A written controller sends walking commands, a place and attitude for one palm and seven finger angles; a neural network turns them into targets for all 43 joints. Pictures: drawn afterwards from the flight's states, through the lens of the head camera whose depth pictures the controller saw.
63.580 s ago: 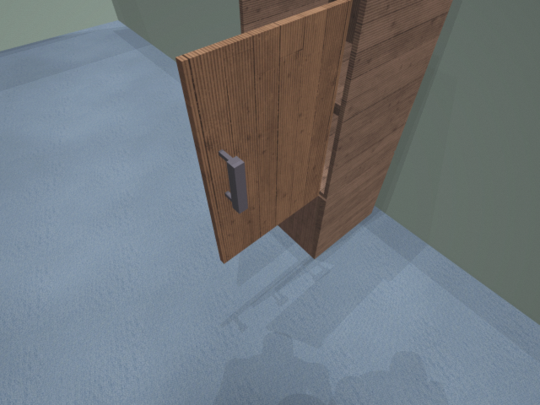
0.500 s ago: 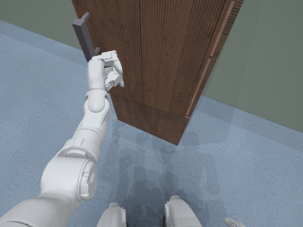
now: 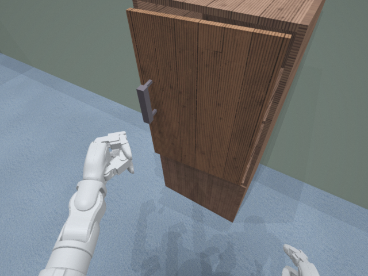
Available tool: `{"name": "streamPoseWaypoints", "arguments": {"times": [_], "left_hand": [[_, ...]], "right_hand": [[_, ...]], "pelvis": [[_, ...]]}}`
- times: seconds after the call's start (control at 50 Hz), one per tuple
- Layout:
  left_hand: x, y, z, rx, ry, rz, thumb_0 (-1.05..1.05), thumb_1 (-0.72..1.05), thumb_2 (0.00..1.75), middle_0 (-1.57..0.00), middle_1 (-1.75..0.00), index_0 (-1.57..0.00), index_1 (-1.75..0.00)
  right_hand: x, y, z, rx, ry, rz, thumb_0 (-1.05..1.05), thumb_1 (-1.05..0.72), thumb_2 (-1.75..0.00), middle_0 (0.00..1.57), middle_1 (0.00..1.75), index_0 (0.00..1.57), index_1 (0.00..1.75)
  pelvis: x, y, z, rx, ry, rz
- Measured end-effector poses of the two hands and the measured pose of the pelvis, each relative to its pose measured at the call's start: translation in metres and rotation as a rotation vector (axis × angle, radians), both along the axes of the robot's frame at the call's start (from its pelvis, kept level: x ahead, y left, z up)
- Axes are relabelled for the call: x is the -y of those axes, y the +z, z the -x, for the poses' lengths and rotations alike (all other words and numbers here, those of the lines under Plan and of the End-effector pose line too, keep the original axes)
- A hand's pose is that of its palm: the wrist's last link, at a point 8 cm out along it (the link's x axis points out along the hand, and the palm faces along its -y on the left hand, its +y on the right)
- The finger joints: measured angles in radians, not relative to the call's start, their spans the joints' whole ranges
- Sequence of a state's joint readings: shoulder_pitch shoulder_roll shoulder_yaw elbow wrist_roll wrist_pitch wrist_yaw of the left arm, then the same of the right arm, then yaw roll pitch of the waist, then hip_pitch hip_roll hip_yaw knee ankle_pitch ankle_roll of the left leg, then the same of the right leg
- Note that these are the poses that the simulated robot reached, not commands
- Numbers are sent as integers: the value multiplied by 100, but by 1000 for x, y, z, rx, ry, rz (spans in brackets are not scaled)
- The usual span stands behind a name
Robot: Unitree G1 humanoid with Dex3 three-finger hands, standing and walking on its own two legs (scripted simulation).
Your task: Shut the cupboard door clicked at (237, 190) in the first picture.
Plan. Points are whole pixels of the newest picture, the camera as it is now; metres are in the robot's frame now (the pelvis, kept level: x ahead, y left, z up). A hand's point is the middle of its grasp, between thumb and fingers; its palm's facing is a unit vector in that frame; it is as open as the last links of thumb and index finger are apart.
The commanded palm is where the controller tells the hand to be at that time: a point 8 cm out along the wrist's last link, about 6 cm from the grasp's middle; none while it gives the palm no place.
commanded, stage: draw the hand back to the body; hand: left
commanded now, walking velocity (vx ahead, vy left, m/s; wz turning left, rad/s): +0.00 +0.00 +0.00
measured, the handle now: (148, 101) +0.63 +0.14 +0.01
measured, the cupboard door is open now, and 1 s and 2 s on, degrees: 5 5 5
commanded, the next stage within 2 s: step back with the hand held close in 1.00 s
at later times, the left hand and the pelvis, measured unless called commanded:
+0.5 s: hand (28, 190) +0.23 +0.26 +0.16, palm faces +0.38 -0.85 -0.36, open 5.1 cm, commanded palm +0.18 +0.30 +0.18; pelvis +0.02 +0.01 +0.03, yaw +2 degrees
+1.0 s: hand out of the picture +0.20 +0.28 +0.18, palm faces +0.46 -0.79 -0.40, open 7.4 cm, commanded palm +0.15 +0.31 +0.20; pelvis +0.01 +0.01 +0.03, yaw +1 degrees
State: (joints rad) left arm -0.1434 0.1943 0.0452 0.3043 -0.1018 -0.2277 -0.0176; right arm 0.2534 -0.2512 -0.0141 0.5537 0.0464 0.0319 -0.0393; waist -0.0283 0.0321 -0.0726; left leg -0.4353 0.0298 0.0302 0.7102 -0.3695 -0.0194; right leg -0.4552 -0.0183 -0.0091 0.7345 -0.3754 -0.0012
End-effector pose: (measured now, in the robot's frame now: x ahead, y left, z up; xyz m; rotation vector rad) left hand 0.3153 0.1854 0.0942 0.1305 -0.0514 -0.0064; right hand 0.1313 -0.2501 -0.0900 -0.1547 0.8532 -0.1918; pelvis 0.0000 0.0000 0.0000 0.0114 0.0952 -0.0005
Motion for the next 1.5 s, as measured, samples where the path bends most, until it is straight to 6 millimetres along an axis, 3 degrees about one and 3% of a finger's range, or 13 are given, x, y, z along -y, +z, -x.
{"name": "streamPoseWaypoints", "arguments": {"times": [0.14,0.28,0.44,0.7,0.88,1.22,1.38,1.5], "left_hand": [[-31,21,41,-48,107,-100,1,90,90,-109,-126,-109,-126],[-64,46,76,-22,234,-138,1,90,90,-90,-106,-91,-106],[-97,71,114,11,359,-213,1,90,90,-69,-83,-69,-82],[-138,113,166,94,527,-374,1,89,90,-34,-45,-34,-44],[-130,97,164,76,511,-310,1,90,90,-23,-33,-23,-32],[-132,105,161,113,483,-350,1,89,90,-21,-30,-21,-30],[-143,103,160,96,423,-408,1,89,90,-21,-30,-21,-30],[-152,110,171,124,396,-444,1,89,90,-21,-30,-22,-30]], "right_hand": [[-29,34,-58,137,78,1,1,-91,-90,20,30,20,30],[-58,49,-86,205,172,-23,1,-91,-90,20,30,20,30],[-70,42,-84,178,213,-36,1,-90,-90,20,30,20,30],[-51,32,-65,148,172,-8,1,-90,-90,20,30,20,30],[-43,36,-61,167,165,24,1,-90,-90,20,30,20,30],[-44,38,-58,170,148,11,1,-90,-90,20,30,20,30],[-37,35,-42,100,71,58,1,-90,-90,20,30,20,30],[-42,39,-25,100,43,67,1,-90,-90,20,30,20,30]], "pelvis": [[-4,15,-7,84,16,2],[-7,23,-15,129,26,6],[-10,26,-21,148,30,8],[-12,26,-21,157,28,10],[-11,26,-15,160,27,8],[-12,26,-11,128,28,26],[-27,23,-2,90,20,20],[-34,21,14,88,7,16]]}}
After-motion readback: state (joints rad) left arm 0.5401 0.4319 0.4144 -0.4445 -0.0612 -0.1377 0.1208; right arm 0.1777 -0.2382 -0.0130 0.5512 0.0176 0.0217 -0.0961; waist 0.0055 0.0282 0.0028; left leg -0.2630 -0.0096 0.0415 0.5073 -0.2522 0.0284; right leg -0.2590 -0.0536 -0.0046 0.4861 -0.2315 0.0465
